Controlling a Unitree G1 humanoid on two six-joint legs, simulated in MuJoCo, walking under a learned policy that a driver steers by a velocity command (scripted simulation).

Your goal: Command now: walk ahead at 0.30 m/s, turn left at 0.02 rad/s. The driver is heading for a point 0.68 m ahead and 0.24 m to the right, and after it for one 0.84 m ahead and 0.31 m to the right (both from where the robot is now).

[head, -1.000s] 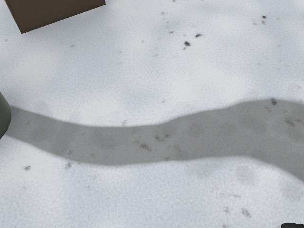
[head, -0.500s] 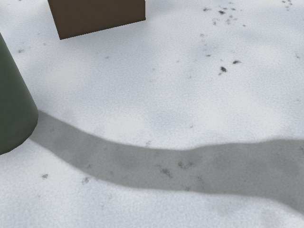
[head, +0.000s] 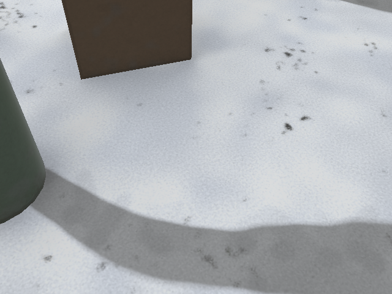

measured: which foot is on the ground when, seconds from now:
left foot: down 0.00-0.52, up 0.54-1.00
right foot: down 0.00-0.04, up 0.06-0.48, down 0.50-1.00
